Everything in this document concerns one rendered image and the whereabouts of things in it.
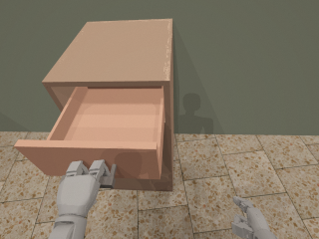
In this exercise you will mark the handle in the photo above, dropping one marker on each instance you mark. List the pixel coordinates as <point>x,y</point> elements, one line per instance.
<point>106,181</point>

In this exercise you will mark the left robot hand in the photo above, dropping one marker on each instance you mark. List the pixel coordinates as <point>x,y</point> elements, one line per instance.
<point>77,193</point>

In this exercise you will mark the robot right forearm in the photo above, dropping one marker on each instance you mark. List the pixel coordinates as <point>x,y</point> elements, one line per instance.
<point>264,234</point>

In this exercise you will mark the drawer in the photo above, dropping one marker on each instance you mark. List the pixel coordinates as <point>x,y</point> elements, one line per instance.
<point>121,125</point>

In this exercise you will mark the right robot hand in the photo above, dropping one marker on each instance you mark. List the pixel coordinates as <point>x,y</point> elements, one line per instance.
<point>246,227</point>

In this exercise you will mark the robot left forearm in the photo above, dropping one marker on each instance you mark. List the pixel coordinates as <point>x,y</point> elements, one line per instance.
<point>69,227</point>

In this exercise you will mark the cabinet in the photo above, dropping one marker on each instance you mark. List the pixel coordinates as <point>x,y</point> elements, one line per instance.
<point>123,53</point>

